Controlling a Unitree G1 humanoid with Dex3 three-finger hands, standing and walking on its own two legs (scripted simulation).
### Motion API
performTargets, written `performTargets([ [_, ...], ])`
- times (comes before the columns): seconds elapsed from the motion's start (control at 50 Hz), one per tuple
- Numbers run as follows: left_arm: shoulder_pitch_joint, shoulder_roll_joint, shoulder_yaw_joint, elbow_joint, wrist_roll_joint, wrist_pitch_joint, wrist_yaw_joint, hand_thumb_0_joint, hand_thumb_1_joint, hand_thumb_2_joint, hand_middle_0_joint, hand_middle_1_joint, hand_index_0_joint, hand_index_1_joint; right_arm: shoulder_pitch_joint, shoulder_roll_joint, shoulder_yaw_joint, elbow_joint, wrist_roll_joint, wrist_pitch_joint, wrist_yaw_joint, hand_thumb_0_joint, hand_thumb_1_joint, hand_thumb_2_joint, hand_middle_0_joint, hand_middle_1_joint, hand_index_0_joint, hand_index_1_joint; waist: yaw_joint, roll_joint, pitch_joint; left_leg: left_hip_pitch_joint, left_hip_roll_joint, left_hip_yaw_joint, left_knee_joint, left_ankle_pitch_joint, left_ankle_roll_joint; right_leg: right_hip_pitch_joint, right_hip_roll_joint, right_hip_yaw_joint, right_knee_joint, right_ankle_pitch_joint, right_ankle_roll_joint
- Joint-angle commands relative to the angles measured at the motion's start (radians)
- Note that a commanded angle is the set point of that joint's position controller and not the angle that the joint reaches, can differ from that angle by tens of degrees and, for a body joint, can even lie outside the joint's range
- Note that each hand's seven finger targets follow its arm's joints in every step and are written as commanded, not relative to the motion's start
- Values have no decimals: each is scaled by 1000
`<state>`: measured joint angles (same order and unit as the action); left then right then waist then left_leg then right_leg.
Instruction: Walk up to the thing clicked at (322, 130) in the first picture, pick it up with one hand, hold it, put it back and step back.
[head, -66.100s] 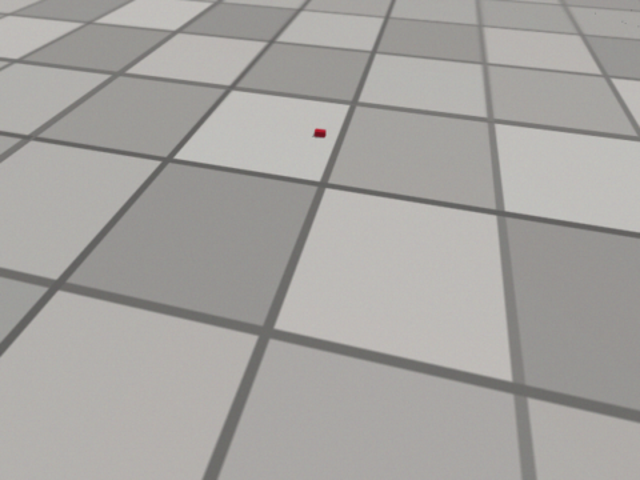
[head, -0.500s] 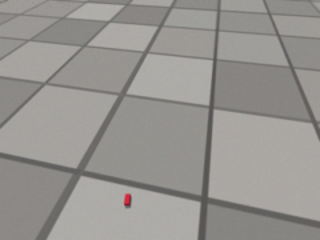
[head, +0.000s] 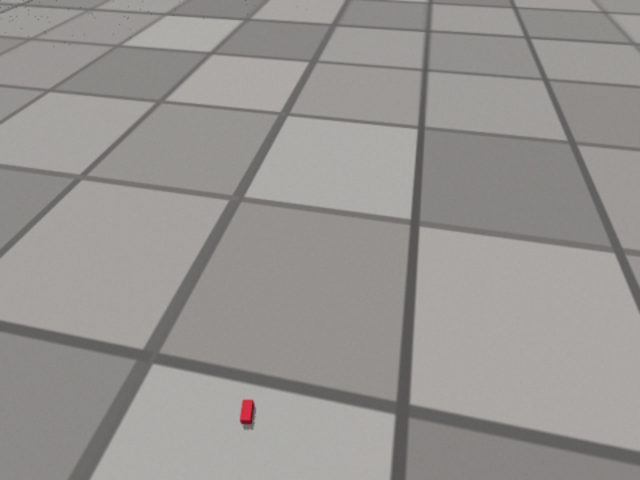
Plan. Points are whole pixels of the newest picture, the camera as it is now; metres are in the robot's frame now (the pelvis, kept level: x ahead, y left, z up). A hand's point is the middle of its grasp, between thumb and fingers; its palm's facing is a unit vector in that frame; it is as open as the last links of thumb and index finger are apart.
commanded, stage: stand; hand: left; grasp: from above
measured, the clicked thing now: (247, 411) +0.51 +0.25 -0.77
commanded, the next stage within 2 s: step back in 0.64 s
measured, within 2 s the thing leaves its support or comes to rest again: neither
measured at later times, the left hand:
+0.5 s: hand out of the picture +0.06 +0.25 -0.16, palm faces +0.00 -0.94 -0.34, open 7.4 cm
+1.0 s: hand out of the picture +0.08 +0.32 -0.19, palm faces -0.01 -0.94 -0.35, open 7.4 cm
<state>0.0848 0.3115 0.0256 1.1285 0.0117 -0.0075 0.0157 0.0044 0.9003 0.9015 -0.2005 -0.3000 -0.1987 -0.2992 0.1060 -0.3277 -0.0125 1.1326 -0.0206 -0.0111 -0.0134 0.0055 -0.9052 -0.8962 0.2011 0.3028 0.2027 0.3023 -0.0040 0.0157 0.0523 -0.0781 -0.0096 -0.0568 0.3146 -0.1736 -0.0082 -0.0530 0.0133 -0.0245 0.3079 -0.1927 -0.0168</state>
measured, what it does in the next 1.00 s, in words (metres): steps on the spot: left foot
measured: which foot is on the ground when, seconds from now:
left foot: down 0.00-0.72, up 0.74-0.94, down 0.96-1.00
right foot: down 0.00-0.98, up 1.00-1.00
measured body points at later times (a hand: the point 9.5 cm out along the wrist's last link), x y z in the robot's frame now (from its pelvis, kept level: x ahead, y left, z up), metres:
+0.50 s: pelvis -0.01 +0.00 +0.00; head -0.02 -0.01 +0.45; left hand +0.06 +0.29 -0.13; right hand +0.06 -0.30 -0.14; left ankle +0.00 +0.13 -0.75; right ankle -0.01 -0.11 -0.75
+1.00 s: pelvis -0.06 +0.06 -0.03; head +0.02 +0.08 +0.41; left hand +0.08 +0.37 -0.16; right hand +0.00 -0.27 -0.14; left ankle -0.08 +0.16 -0.75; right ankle -0.01 -0.10 -0.74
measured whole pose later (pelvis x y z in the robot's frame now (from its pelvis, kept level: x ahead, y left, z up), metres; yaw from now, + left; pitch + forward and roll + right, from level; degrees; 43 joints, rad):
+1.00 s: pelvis -0.06 +0.06 -0.03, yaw +1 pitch -2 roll +0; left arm 0.01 0.40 0.07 0.90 0.01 0.05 0.02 0.01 0.90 0.90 -0.20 -0.30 -0.20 -0.30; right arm 0.15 -0.38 -0.06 0.98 -0.03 0.03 0.00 0.00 -0.91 -0.90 0.20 0.30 0.20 0.30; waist -0.01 -0.07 0.22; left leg -0.24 -0.05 -0.02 0.62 -0.36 0.03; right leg -0.37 -0.07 0.03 0.68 -0.31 0.01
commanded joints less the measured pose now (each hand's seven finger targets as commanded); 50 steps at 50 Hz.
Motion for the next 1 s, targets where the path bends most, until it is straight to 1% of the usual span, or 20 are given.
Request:
performTargets([
  [0.0,-37,210,43,-51,3,-21,12,0,900,900,-200,-300,-200,-301,-48,-192,-34,-56,6,-14,-14,0,-900,-900,200,300,200,300,9,-9,-43,-18,116,-82,-45,156,30,2,-137,105,-56,161,2],
  [0.12,-34,219,39,-51,3,-23,8,0,900,900,-200,-300,-200,-300,-37,-191,-33,-51,6,-15,-9,0,-900,-900,200,300,200,300,6,-14,-38,-27,118,-83,-58,115,30,-2,-135,111,-67,91,-5],
  [0.26,-25,221,34,-56,2,-28,7,0,900,900,-200,-300,-200,-300,-40,-205,-35,-55,7,-17,-8,0,-900,-900,200,300,200,300,3,-8,-84,9,123,-80,-41,173,33,8,-138,110,-53,177,-5],
  [0.38,-11,225,29,-53,2,-25,5,0,900,900,-200,-300,-200,-300,-33,-201,-31,-50,6,-16,-7,0,-900,-900,200,300,200,300,5,-10,-51,-9,121,-83,-54,119,32,-18,-136,112,-64,106,-7],
  [0.46,-8,232,32,-49,1,-22,2,0,900,900,-200,-300,-200,-300,-15,-203,-30,-46,5,-13,-4,0,-900,-900,200,300,200,300,2,-13,-4,-54,116,-89,-75,32,33,-45,-129,117,-74,-8,-8],
  [0.6,-5,229,28,-55,1,-27,-1,0,900,900,-200,-300,-200,-300,-18,-211,-30,-53,7,-16,-1,0,-900,-900,200,300,200,300,3,-4,-29,-41,118,-90,-60,54,37,-38,-135,126,-76,22,-9],
  [0.62,7,308,84,-63,-11,-18,3,0,900,900,-200,-300,-200,-300,-48,-249,-45,-73,6,3,4,0,-900,-900,200,300,200,300,10,-32,93,-143,87,-83,73,186,54,-115,-136,142,-4,219,-18],
  [0.66,36,313,94,-90,-14,-12,9,0,900,900,-200,-300,-200,-300,-18,-220,-47,-101,18,13,3,0,-900,-900,200,300,200,300,4,-65,26,-134,22,-20,228,144,40,-98,-204,188,-5,357,-86],
  [0.68,14,327,99,-116,-10,-11,10,0,900,900,-200,-300,-200,-300,13,-207,-47,-108,21,18,3,0,-900,-900,200,300,200,300,-7,-107,-10,-149,-9,8,307,66,33,-85,-259,232,-7,404,-139],
  [0.72,-32,319,106,-170,2,-9,15,0,900,900,-200,-300,-200,-300,57,-205,-62,-126,14,36,3,0,-900,-900,200,300,200,300,-10,-173,-54,-204,-45,-2,540,-313,38,-101,-368,304,3,452,-244],
  [0.74,-32,313,108,-188,8,-6,17,0,900,900,-200,-300,-200,-300,66,-228,-71,-142,14,43,4,0,-900,-900,200,300,200,300,-10,-159,-70,-221,-31,-34,616,-368,45,-117,-387,307,23,461,-266],
  [0.78,-97,311,108,-235,13,0,18,0,900,900,-200,-300,-200,-300,106,-229,-76,-161,18,54,7,0,-900,-900,200,300,200,300,-39,-171,-78,-228,-12,-63,678,-364,54,-157,-371,258,63,468,-249],
  [0.8,-91,299,103,-246,15,3,17,0,900,900,-200,-300,-200,-300,96,-234,-79,-170,21,55,8,0,-900,-900,200,300,200,300,-25,-147,-83,-237,-25,-46,669,-345,49,-150,-338,227,91,471,-232],
  [0.84,-82,300,101,-263,22,9,20,0,900,900,-200,-300,-200,-300,99,-233,-79,-195,21,51,6,0,-900,-900,200,300,200,300,-13,-160,-100,-267,-8,-31,559,-303,39,-94,-317,218,146,494,-208],
  [0.86,-72,295,97,-274,22,13,23,0,900,900,-200,-300,-200,-300,107,-222,-74,-199,19,47,4,0,-900,-900,200,300,200,300,-5,-155,-114,-269,14,-28,429,-274,38,-39,-298,209,188,481,-183],
  [0.9,-63,295,91,-287,7,31,19,0,900,900,-200,-300,-200,-300,113,-209,-78,-203,8,32,3,0,-900,-900,200,300,200,300,-15,-116,-123,-203,-7,33,156,-71,34,-21,-228,147,291,436,-125],
  [0.92,-69,288,89,-295,-3,41,14,0,900,900,-200,-300,-200,-300,128,-212,-83,-202,-4,26,0,0,-900,-900,200,300,200,300,-26,-87,-113,-147,8,34,56,142,31,-67,-190,118,341,380,-93],
  [0.94,-43,246,83,-310,-13,49,10,0,900,900,-200,-300,-200,-300,121,-260,-99,-214,-18,20,-4,0,-900,-900,200,300,200,300,-8,7,-124,-70,115,-99,41,365,51,-156,-102,87,430,230,-47],
  [0.96,-21,204,76,-318,-20,53,12,0,900,900,-200,-300,-200,-300,103,-341,-115,-230,-27,15,-5,0,-900,-900,200,300,200,300,6,197,-117,39,278,-326,46,611,111,-380,55,75,566,-284,-17],
  [0.98,-24,236,84,-308,-8,59,24,0,900,900,-200,-300,-200,-300,88,-387,-122,-239,-11,15,-4,0,-900,-900,200,300,200,300,-18,160,-123,-4,330,-333,96,683,215,-383,94,163,692,-467,-6],
])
